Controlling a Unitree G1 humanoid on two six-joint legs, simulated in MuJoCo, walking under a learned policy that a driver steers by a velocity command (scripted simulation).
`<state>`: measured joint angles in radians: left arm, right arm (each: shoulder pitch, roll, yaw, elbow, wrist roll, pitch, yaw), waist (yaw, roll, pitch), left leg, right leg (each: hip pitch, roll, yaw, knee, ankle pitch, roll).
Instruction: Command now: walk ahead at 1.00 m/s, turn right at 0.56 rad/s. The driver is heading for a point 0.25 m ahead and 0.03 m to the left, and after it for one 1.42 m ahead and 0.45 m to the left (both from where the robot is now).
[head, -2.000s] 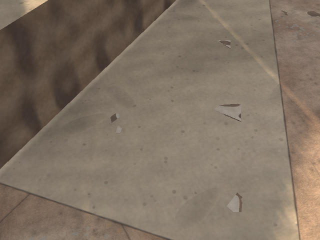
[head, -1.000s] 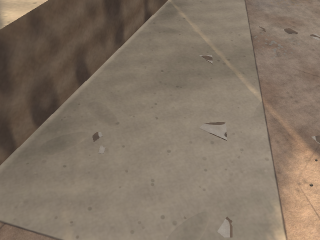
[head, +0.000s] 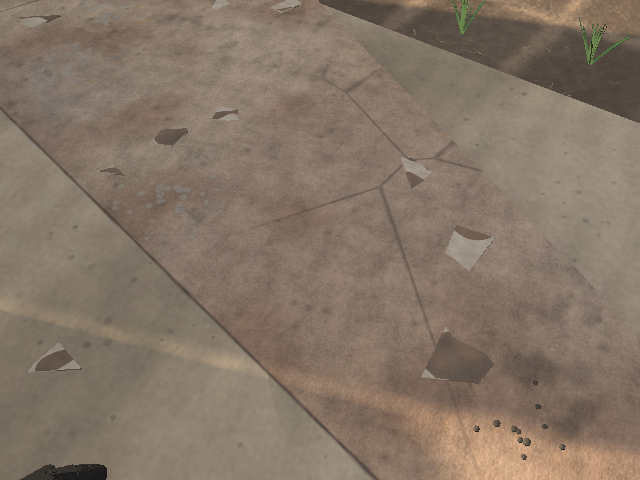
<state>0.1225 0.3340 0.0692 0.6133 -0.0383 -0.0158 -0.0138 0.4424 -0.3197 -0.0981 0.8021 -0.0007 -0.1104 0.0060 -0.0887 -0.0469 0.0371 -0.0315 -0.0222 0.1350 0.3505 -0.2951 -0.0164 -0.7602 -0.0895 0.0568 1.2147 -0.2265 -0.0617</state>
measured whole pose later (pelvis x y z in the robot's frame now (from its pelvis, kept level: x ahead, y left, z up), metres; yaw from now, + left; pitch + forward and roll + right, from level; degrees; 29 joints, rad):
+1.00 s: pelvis +0.38 -0.01 +0.00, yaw +34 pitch +4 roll -2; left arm -0.02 0.30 0.08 0.75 -0.01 0.00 0.00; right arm 0.19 -0.35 -0.10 0.56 0.02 0.05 -0.04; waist -0.02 0.01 0.06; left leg -0.38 -0.09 -0.17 0.49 -0.15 0.04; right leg -0.49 0.05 0.14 0.78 -0.33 0.07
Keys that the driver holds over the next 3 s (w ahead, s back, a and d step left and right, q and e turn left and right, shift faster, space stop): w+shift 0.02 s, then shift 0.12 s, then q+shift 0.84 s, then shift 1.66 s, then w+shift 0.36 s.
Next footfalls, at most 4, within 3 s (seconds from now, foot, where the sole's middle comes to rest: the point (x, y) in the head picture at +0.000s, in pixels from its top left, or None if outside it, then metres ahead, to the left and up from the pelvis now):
0.20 right None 0.39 -0.13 -0.77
0.70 left None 0.41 0.12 -0.77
1.12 right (357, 458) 0.54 -0.07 -0.77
1.46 left None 0.32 0.08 -0.77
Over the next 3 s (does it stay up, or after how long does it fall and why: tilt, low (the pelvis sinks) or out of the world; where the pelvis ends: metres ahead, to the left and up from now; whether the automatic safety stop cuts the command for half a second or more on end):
stays up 0.50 0.00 0.00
